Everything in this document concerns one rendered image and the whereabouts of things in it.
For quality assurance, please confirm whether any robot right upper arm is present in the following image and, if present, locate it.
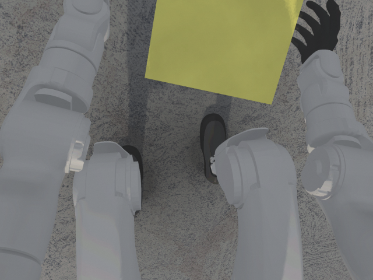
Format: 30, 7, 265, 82
301, 143, 373, 280

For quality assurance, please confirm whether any right robot forearm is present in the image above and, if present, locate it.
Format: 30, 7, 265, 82
297, 50, 373, 154

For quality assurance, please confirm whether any robot left thigh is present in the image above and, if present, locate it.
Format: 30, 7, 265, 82
75, 152, 142, 280

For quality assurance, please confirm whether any robot left upper arm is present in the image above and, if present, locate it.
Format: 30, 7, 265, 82
0, 99, 91, 280

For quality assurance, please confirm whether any robot right shin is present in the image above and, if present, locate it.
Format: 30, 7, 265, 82
210, 128, 297, 190

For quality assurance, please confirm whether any left robot forearm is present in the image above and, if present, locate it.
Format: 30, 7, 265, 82
0, 0, 110, 159

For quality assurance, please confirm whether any right robot hand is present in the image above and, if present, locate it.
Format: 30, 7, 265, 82
291, 0, 341, 64

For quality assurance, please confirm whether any carton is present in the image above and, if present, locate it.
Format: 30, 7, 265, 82
145, 0, 303, 105

